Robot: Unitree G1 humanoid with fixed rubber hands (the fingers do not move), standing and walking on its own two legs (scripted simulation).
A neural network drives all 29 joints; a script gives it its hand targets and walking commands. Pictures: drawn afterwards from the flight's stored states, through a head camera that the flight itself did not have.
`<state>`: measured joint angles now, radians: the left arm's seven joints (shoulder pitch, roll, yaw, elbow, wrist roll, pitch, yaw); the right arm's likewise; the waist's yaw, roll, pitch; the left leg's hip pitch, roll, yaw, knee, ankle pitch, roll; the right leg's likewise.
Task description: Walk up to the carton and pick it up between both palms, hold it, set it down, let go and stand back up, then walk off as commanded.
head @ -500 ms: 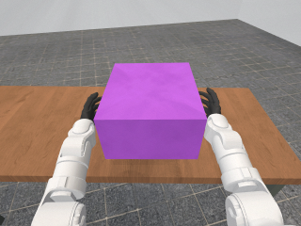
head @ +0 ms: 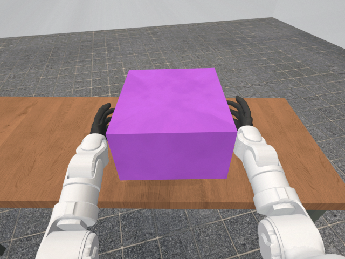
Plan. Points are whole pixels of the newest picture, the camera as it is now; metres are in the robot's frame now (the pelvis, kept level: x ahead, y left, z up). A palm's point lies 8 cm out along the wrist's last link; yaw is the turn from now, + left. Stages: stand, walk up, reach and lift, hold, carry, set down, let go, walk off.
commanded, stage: reach and lift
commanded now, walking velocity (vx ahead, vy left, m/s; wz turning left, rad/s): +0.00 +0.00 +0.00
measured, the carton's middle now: (172, 118) +0.43 -0.02 +0.13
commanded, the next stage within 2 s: hold in 0.22 s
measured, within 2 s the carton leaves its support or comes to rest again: neither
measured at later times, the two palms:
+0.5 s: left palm (96, 131) +0.36 +0.16 +0.16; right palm (246, 123) +0.35 -0.18 +0.17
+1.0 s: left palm (92, 133) +0.35 +0.16 +0.17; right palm (246, 122) +0.35 -0.18 +0.18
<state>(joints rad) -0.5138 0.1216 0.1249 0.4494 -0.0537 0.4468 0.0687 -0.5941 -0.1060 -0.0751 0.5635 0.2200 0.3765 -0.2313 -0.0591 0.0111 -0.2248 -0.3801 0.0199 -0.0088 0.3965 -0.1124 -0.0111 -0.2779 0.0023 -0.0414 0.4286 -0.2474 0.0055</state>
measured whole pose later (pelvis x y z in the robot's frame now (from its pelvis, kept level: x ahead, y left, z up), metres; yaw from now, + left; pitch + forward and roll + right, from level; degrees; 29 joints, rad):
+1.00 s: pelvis -0.01 +0.00 +0.00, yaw +0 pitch +3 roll -1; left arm -0.52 0.12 0.15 0.31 -0.02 0.60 0.06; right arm -0.64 -0.11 -0.08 0.50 0.22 0.49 -0.23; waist -0.06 0.01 -0.22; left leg -0.36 0.03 -0.01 0.40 -0.10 -0.01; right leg -0.26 0.01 -0.04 0.43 -0.23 0.00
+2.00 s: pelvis -0.01 +0.00 +0.00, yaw +0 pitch +3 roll +0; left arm -0.52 0.11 0.16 0.29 -0.01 0.62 0.06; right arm -0.64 -0.11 -0.08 0.50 0.22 0.49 -0.23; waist -0.06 0.01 -0.22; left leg -0.36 0.03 -0.01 0.39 -0.10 -0.01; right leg -0.26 0.01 -0.03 0.43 -0.23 0.00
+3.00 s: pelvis -0.01 +0.00 +0.00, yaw +0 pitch +3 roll +0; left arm -0.52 0.11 0.16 0.28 0.00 0.64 0.06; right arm -0.64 -0.11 -0.08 0.50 0.22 0.50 -0.23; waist -0.06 0.01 -0.22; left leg -0.35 0.03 -0.01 0.39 -0.10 -0.01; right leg -0.26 0.01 -0.03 0.43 -0.23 0.00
